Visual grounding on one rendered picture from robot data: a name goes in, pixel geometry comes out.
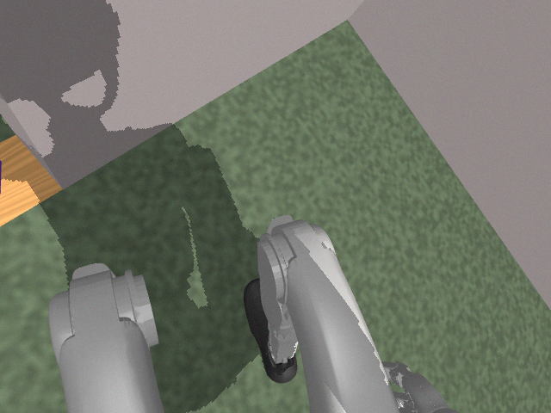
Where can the right robot hand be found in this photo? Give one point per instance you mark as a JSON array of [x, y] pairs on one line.
[[420, 395]]

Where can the right robot foot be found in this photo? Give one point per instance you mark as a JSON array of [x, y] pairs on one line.
[[280, 373]]

